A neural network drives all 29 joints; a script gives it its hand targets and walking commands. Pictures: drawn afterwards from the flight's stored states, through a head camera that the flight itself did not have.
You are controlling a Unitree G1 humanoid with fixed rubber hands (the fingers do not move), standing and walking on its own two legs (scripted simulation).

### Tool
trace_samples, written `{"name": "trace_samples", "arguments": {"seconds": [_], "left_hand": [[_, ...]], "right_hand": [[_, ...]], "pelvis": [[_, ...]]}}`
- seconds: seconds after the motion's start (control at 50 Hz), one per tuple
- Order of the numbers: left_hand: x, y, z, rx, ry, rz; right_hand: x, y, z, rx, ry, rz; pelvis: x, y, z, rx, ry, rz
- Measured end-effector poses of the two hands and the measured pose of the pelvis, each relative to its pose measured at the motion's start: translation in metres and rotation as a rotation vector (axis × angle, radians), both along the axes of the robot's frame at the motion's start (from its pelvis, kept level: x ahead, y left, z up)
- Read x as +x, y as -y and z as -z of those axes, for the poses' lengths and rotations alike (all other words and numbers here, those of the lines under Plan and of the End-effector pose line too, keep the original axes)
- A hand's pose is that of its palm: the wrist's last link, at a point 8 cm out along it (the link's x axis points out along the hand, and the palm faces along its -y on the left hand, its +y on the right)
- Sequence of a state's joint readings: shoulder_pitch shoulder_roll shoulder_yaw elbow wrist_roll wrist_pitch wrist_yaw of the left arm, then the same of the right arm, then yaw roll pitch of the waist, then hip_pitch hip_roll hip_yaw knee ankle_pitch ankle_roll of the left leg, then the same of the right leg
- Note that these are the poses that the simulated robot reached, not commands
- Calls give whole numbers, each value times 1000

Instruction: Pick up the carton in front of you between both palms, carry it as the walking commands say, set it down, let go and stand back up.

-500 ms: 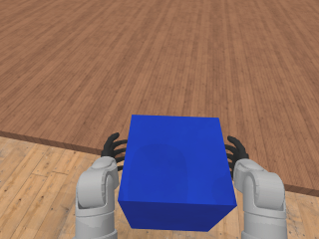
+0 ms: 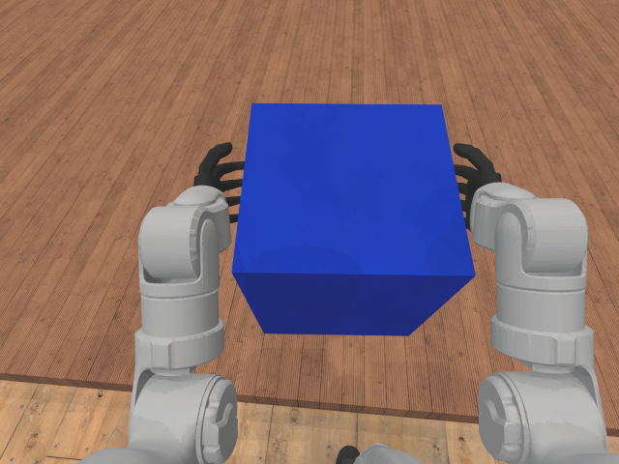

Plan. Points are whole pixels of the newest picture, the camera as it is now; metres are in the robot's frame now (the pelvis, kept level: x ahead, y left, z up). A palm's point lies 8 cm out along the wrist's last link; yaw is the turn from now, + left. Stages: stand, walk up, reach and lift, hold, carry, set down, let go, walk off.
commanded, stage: carry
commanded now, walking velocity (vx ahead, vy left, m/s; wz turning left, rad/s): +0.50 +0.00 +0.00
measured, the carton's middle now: (340, 235) +0.37 -0.02 +0.09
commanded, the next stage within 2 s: none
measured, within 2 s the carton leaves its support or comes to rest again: neither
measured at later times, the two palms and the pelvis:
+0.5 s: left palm (237, 32) +0.79 +0.15 +0.16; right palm (402, 46) +0.75 -0.15 +0.15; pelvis +0.36 +0.03 +0.01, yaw -2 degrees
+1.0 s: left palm out of the picture +1.14 +0.19 +0.26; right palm out of the picture +1.21 -0.10 +0.24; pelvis +0.79 -0.04 +0.11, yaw +4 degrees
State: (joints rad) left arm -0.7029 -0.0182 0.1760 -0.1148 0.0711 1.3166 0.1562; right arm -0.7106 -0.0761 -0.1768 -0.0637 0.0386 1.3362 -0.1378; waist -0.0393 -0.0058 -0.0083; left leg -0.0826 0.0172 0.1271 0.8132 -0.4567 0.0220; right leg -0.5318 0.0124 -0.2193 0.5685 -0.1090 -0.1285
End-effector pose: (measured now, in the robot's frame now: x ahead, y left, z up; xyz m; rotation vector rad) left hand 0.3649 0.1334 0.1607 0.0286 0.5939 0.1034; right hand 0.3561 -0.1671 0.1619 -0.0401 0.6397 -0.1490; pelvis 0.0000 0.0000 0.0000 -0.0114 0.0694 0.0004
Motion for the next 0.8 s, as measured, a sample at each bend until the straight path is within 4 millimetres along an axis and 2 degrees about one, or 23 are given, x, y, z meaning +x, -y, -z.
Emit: {"name": "trace_samples", "arguments": {"seconds": [0.06, 0.14, 0.2, 0.32, 0.4, 0.46, 0.5, 0.58, 0.64, 0.68, 0.72, 0.8], "left_hand": [[37, -16, 3, 12, -43, -79], [88, -35, 3, -7, -99, -147], [133, -44, 5, -37, -128, -174], [235, -49, -1, -67, -95, -164], [315, -47, -3, -79, -60, -125], [381, -31, -4, -79, -24, -30], [422, -13, 1, -84, -37, 18], [498, 28, 19, -159, -92, 81], [552, 44, 20, -130, -84, 92], [585, 35, 6, -101, -3, 44], [611, 18, -9, -63, 59, -15], [651, -21, -24, -79, -13, -155]], "right_hand": [[61, -17, 7, 47, -42, -55], [125, -37, 11, 84, -101, -80], [170, -45, 15, 89, -131, -77], [262, -49, 9, 101, -98, -35], [331, -47, 3, 96, -57, 6], [374, -34, 5, 83, -17, 65], [395, -17, 16, 82, -28, 118], [438, 18, 29, 61, -66, 215], [496, 35, 26, 76, -61, 227], [550, 30, 15, 96, 10, 164], [602, 16, 0, 131, 65, 99], [684, -24, -24, 109, -16, -32]], "pelvis": [[31, 5, -4, -11, -2, 7], [77, 11, -14, -3, -15, -4], [117, 11, -19, 10, -31, -1], [214, 1, -19, 35, -73, 22], [287, -13, -14, 32, -131, 27], [332, -26, -9, 14, -132, 28], [364, -30, -11, 1, -130, 27], [439, -26, -18, 3, -86, 37], [505, -17, -22, 12, -41, 46], [547, -7, -15, 39, -6, 24], [580, -1, -19, 2, 6, 28], [640, 20, -55, 7, -17, 6]]}}
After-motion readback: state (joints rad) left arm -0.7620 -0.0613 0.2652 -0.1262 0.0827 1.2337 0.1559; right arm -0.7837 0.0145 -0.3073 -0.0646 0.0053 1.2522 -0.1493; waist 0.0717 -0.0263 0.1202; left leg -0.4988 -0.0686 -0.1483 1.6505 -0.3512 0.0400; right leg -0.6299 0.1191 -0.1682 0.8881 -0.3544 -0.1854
